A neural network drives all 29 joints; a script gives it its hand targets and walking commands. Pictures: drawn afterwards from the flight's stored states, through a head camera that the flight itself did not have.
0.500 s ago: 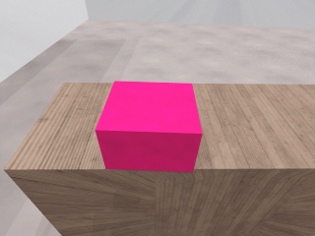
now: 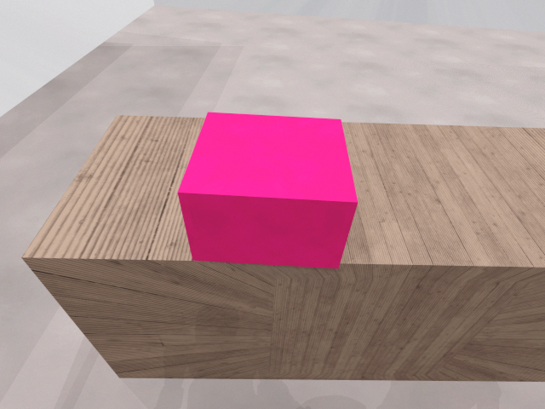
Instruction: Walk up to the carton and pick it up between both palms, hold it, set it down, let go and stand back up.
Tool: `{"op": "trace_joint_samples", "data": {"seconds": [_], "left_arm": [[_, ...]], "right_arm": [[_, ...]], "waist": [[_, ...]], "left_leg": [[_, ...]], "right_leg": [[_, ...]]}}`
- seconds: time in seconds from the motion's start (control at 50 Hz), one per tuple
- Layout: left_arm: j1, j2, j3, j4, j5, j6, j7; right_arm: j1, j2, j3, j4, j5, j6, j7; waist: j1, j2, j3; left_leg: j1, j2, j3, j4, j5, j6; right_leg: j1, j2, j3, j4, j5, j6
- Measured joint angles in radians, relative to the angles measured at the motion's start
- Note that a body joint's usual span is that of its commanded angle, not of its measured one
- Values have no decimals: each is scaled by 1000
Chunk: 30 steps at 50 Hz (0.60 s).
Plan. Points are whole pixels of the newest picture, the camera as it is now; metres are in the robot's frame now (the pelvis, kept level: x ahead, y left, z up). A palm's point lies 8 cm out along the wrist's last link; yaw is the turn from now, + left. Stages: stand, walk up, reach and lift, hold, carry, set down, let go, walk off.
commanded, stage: stand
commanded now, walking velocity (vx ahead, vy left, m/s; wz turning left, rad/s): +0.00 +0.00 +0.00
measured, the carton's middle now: (270, 186) +0.56 +0.00 +0.01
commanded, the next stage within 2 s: none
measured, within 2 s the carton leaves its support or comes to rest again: neither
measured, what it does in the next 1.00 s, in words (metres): stands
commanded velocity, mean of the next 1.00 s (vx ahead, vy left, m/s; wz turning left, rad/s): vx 0.00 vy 0.00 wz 0.00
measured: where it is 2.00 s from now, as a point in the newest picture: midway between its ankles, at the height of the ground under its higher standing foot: outside the picture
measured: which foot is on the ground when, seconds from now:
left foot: down 0.00-1.00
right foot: down 0.00-1.00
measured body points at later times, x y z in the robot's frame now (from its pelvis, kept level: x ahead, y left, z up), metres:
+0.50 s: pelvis -0.01 +0.00 +0.00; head -0.03 +0.01 +0.45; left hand -0.02 +0.25 -0.15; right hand -0.03 -0.23 -0.15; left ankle +0.10 +0.12 -0.73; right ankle +0.02 -0.11 -0.73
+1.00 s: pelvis -0.01 +0.01 -0.02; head -0.03 +0.03 +0.43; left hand +0.02 +0.25 -0.17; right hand -0.07 -0.22 -0.16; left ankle +0.08 +0.12 -0.74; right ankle +0.00 -0.11 -0.72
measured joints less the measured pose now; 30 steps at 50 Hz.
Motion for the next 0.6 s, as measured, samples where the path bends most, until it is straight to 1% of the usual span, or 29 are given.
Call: {"op": "trace_joint_samples", "data": {"seconds": [0.36, 0.6], "left_arm": [[-21, -23, 25, 32, -1, 11, 6], [-36, -32, 43, 41, 1, 16, 6]], "right_arm": [[-24, 20, -30, -4, -9, 9, -5], [-16, 33, -50, -6, -11, 14, -9]], "waist": [[6, 2, -10], [8, -5, -12]], "left_leg": [[-44, -6, -6, 21, -51, -6], [-54, -13, -5, 23, -62, -8]], "right_leg": [[-49, -1, 4, 36, -62, 0], [-68, -5, 12, 59, -101, 2]]}}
